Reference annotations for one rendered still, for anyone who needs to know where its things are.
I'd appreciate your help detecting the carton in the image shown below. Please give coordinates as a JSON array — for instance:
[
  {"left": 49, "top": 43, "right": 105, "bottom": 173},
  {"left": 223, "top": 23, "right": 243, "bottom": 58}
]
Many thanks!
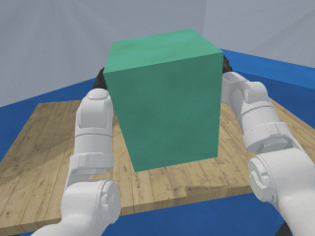
[{"left": 102, "top": 29, "right": 224, "bottom": 172}]

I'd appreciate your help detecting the left robot upper arm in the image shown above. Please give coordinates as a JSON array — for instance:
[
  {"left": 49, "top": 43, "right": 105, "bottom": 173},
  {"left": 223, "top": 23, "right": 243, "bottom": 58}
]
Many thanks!
[{"left": 31, "top": 178, "right": 121, "bottom": 236}]

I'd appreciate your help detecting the right robot upper arm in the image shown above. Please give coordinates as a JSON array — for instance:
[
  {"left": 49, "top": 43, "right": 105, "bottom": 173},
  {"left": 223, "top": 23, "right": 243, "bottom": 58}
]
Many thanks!
[{"left": 248, "top": 147, "right": 315, "bottom": 236}]

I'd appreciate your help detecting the robot right forearm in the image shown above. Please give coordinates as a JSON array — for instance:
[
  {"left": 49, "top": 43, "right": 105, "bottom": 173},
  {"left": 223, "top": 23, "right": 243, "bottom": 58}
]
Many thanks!
[{"left": 220, "top": 72, "right": 315, "bottom": 168}]

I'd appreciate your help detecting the right robot hand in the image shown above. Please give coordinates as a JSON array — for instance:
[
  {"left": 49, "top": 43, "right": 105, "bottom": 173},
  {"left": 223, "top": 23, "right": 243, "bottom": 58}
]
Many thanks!
[{"left": 222, "top": 54, "right": 232, "bottom": 74}]

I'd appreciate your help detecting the left robot hand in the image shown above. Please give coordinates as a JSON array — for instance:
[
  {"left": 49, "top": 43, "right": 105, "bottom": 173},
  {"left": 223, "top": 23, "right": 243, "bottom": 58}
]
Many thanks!
[{"left": 93, "top": 67, "right": 107, "bottom": 89}]

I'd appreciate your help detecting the robot left forearm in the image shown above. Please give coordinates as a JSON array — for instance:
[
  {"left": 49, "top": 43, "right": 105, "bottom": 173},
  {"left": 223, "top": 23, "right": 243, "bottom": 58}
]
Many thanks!
[{"left": 60, "top": 88, "right": 114, "bottom": 216}]

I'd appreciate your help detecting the table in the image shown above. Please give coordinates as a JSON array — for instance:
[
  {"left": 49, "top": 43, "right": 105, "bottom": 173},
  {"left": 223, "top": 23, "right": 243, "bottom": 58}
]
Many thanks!
[{"left": 0, "top": 97, "right": 315, "bottom": 236}]

